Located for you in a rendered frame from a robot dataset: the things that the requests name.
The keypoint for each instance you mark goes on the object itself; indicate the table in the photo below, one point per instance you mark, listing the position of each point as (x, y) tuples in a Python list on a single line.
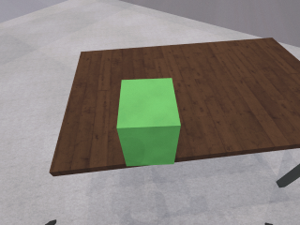
[(234, 97)]

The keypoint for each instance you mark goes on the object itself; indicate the carton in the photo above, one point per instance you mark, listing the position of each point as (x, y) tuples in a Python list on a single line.
[(148, 123)]

